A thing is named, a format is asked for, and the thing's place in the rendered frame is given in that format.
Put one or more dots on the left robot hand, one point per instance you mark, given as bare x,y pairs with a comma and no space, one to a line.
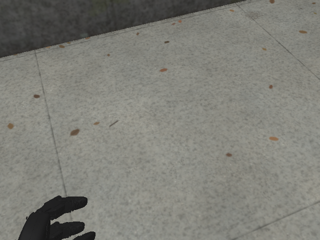
38,225

